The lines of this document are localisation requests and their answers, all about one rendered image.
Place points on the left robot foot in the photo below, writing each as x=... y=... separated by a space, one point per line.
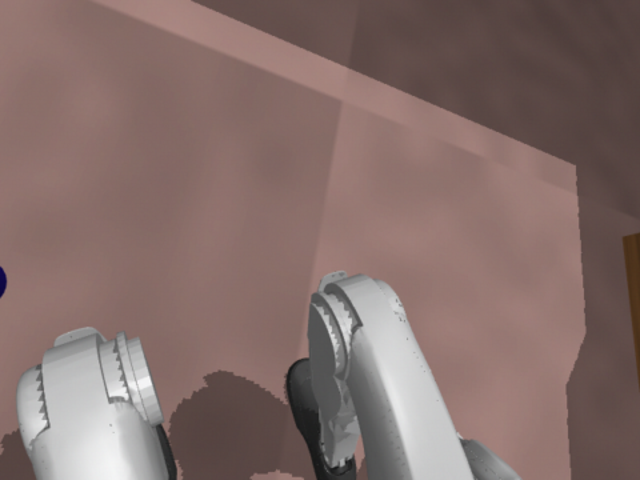
x=167 y=452

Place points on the right robot hand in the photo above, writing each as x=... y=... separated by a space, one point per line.
x=484 y=463

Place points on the mug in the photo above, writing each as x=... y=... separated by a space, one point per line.
x=3 y=281

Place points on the right robot foot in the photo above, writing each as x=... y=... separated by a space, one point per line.
x=306 y=415

